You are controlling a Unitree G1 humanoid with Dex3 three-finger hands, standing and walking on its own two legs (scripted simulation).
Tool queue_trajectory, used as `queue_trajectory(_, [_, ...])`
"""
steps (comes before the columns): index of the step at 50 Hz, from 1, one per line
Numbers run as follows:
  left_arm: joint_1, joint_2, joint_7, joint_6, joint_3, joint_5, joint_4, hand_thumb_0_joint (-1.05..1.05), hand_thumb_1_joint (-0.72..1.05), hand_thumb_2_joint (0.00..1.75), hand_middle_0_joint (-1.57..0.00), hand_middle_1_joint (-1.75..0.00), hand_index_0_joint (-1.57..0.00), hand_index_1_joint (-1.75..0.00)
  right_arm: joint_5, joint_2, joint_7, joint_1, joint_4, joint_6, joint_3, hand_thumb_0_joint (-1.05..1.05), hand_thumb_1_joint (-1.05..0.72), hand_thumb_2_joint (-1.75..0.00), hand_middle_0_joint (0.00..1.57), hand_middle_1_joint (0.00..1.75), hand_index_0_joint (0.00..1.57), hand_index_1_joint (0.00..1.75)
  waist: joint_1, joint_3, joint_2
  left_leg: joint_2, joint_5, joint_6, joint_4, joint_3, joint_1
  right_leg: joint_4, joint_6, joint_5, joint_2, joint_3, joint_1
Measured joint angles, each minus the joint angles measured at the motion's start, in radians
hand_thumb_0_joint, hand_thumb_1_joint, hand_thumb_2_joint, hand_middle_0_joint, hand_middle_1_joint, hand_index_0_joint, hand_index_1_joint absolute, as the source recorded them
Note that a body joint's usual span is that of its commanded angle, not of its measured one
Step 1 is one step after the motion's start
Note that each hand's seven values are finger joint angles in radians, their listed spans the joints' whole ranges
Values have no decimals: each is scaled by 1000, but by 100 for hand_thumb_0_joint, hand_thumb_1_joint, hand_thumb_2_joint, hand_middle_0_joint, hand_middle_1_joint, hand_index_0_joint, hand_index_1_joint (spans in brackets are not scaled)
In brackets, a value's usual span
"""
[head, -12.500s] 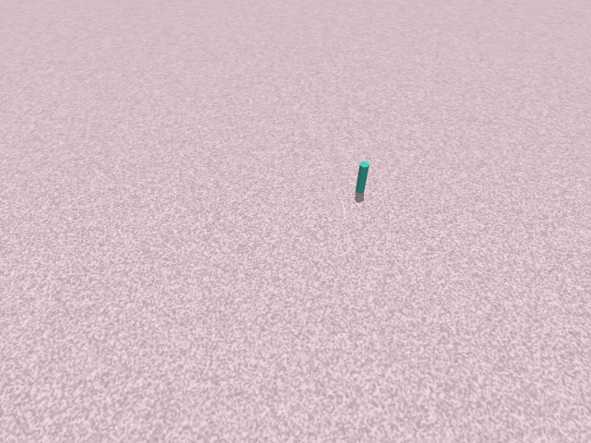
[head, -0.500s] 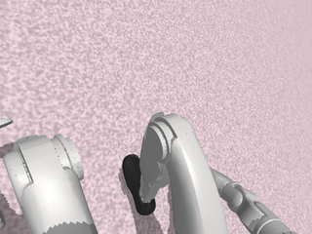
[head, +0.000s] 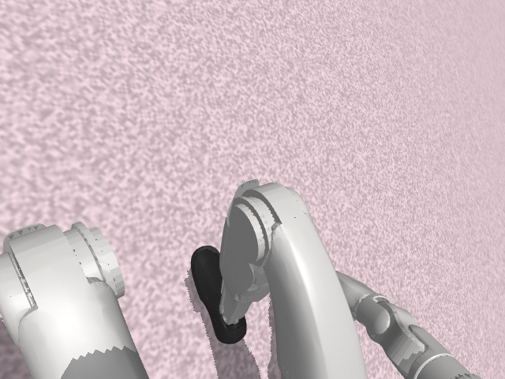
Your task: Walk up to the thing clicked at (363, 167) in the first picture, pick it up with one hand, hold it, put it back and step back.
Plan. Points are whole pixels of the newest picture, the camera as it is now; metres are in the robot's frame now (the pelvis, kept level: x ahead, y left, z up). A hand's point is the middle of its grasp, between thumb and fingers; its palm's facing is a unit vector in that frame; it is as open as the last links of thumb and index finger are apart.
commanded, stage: close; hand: left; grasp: from the side
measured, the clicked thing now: out of the picture +0.43 +0.31 -0.20
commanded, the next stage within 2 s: settle in 0.08 s
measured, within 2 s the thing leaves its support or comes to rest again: leaves its support in 0.40 s
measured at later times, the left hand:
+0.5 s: hand out of the picture +0.43 +0.30 -0.16, palm faces +0.40 -0.92 +0.00, open 5.4 cm
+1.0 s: hand out of the picture +0.41 +0.33 -0.05, palm faces +0.37 -0.93 -0.04, open 5.4 cm
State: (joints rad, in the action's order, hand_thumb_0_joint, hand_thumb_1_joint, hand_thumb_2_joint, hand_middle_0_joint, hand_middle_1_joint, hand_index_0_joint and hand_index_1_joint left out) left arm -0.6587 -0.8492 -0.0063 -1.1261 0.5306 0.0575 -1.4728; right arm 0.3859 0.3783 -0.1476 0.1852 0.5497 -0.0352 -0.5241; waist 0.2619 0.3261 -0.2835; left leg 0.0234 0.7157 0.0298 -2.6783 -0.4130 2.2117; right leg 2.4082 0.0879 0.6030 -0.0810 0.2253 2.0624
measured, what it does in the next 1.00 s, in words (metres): stands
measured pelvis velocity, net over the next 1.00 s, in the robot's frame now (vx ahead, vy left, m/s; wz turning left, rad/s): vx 0.01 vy -0.01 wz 0.08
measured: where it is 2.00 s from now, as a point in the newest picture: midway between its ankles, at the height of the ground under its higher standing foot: (162, 347)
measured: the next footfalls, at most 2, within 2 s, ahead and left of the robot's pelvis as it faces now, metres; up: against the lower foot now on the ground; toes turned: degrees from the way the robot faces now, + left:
none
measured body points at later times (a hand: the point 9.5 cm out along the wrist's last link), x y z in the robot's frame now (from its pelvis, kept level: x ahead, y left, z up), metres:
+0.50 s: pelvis +0.00 +0.00 +0.00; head +0.23 +0.19 +0.34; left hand +0.41 +0.35 -0.16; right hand +0.18 -0.24 -0.03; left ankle +0.08 +0.13 -0.25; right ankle +0.15 -0.13 -0.25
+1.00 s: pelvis +0.01 -0.01 +0.03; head +0.20 +0.15 +0.40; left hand +0.39 +0.38 -0.05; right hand +0.20 -0.24 -0.04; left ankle +0.08 +0.13 -0.25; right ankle +0.15 -0.13 -0.25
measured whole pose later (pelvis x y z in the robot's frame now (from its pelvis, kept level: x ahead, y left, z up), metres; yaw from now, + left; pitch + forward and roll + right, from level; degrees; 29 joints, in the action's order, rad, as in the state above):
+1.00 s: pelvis +0.01 -0.01 +0.03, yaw +4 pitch +22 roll -14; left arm -0.59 -0.63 0.11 -0.76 0.43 0.10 -0.96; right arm 0.20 0.32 -0.14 0.02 0.60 -0.08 -0.27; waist 0.16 0.08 -0.12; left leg 0.02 0.69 0.02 -2.54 -0.28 2.26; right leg 2.36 0.06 0.65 -0.02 0.14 2.12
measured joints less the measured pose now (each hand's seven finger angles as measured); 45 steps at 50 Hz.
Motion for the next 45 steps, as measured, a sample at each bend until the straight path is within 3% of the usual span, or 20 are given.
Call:
queue_trajectory(10, [-20, -7, 0, 12, -1, 3, 3, 1, 23, 100, -95, -109, -98, -113, -2, 2, 3, 0, -4, -7, -4, 0, -87, -89, 20, 30, 20, 30, 3, 1, -1, 1, 3, -1, 2, -1, 3, -4, 1, 2, 0, 2, 1])
queue_trajectory(24, [-14, 11, 13, 48, 8, -3, 81, 3, 17, 110, -98, -112, -100, -114, -11, -4, 4, -5, -11, -19, 14, 0, -90, -90, 20, 30, 20, 30, -5, -7, 9, -1, -1, 0, 11, 3, 3, -10, -2, 3, 5, 1, -1])
queue_trajectory(33, [26, 73, 43, 130, -23, 12, 236, 3, 16, 113, -100, -112, -101, -114, -52, -13, -2, -51, 4, -23, 78, 0, -90, -90, 20, 30, 20, 30, -32, -61, 46, 0, -11, -4, 39, 33, 15, -18, -11, 8, 18, -16, 12])
queue_trajectory(45, [62, 185, 98, 295, -87, 40, 452, 3, 15, 115, -101, -112, -102, -114, -145, -42, 5, -132, 39, -31, 208, 0, -89, -89, 20, 30, 20, 30, -84, -193, 127, 0, -21, -12, 107, 103, 42, -37, -28, 32, 48, -59, 45])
